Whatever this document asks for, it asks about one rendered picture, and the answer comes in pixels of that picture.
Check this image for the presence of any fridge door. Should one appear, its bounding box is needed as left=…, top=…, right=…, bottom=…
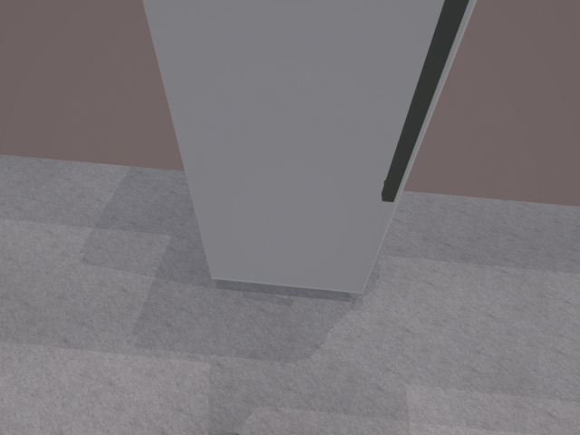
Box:
left=142, top=0, right=474, bottom=292

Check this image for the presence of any handle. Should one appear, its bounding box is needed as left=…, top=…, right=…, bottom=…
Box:
left=382, top=0, right=469, bottom=202

